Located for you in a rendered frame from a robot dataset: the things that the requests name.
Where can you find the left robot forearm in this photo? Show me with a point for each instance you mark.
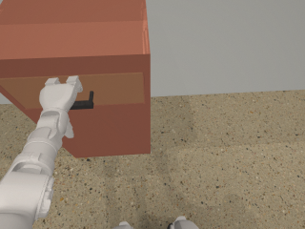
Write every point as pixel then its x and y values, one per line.
pixel 42 145

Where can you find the right robot thigh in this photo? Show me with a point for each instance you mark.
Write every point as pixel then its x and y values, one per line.
pixel 183 224

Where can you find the left robot upper arm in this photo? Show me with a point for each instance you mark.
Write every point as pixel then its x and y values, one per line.
pixel 24 198

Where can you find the robot right shin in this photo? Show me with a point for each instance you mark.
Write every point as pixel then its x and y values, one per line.
pixel 180 218

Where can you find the drawer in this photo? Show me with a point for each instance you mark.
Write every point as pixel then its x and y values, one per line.
pixel 107 88

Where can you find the handle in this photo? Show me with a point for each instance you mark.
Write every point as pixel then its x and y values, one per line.
pixel 83 104

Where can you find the robot left hand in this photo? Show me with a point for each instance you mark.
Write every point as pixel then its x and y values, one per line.
pixel 61 96

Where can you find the cabinet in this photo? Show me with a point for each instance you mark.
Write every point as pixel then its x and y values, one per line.
pixel 78 37

